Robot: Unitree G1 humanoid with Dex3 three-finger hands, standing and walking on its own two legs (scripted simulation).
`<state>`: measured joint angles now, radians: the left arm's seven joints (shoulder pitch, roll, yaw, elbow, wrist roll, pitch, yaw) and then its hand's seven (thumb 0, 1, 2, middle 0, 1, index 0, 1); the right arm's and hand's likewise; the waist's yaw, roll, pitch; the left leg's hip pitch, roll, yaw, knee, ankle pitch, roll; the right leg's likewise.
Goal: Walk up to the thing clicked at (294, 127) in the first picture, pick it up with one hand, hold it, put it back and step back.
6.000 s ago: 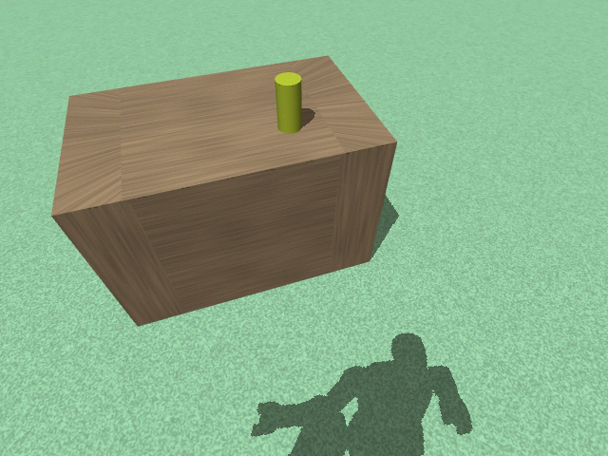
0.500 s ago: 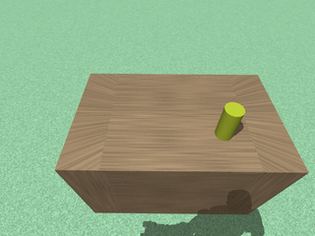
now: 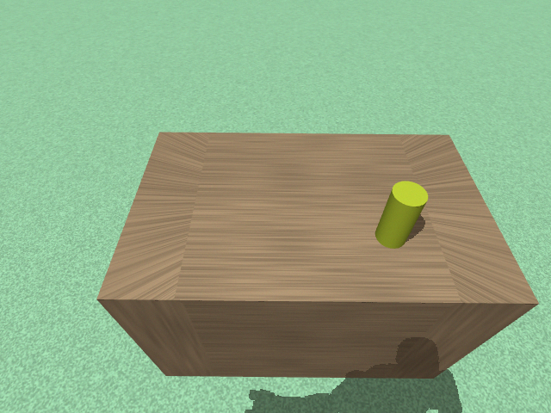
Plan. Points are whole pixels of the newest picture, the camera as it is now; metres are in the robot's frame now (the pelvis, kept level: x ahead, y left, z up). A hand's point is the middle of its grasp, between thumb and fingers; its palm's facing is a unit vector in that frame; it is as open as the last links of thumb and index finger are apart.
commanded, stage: stand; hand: right
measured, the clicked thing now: (399, 216) +0.53 -0.27 -0.11
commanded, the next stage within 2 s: go down in 0.04 s
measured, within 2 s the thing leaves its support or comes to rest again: neither
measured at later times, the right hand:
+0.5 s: hand out of the picture +0.14 -0.25 -0.14, palm faces +0.06 +0.95 -0.30, open 13.8 cm
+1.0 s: hand out of the picture +0.15 -0.27 -0.14, palm faces +0.09 +0.94 -0.32, open 17.6 cm
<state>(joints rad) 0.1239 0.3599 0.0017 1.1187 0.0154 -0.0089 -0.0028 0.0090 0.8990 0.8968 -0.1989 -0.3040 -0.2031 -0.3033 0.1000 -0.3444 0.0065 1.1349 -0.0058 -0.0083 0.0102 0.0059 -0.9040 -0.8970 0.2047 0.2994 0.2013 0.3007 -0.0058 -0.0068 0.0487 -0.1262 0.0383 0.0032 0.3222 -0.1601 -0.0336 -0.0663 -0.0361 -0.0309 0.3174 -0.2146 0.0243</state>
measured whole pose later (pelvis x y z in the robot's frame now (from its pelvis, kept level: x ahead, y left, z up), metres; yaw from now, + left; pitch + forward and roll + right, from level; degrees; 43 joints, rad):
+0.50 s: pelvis -0.02 +0.00 -0.02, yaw -2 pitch +5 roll +0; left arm 0.13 0.31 0.10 0.74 -0.03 -0.08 0.02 0.01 0.15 0.24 -0.05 -0.07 -0.07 -0.05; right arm 0.03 -0.34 -0.11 0.80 -0.01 0.22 0.07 0.00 -0.14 -0.24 0.07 0.07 0.07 0.07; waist 0.00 -0.02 -0.02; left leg -0.40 0.04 0.03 0.56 -0.24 -0.03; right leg -0.37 -0.04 0.01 0.59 -0.31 0.03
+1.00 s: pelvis +0.01 +0.00 -0.04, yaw -2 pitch +9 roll +1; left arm 0.29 0.28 0.10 0.51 -0.01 -0.11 0.07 0.00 -0.52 0.04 -0.06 -0.06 -0.06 -0.06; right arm 0.23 -0.36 -0.16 0.44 0.00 0.35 0.10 0.00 0.58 -0.02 0.04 0.06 0.05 0.06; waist 0.00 -0.03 -0.09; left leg -0.56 0.04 0.04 0.78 -0.39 -0.03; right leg -0.54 -0.04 0.03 0.83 -0.46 0.03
